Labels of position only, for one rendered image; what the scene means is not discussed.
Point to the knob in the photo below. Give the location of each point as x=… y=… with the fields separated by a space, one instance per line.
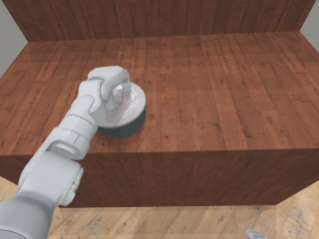
x=119 y=96

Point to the robot left forearm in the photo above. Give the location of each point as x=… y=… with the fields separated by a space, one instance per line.
x=72 y=137

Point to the pot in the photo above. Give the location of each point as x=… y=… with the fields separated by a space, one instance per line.
x=124 y=130

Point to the right robot hand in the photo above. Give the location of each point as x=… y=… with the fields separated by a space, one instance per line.
x=251 y=234

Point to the left robot hand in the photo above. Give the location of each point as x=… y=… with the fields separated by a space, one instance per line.
x=118 y=76

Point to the left robot upper arm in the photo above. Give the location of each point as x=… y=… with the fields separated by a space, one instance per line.
x=53 y=181

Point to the table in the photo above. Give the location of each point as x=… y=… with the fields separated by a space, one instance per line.
x=232 y=98

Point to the lid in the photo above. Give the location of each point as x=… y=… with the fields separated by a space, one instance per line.
x=132 y=107

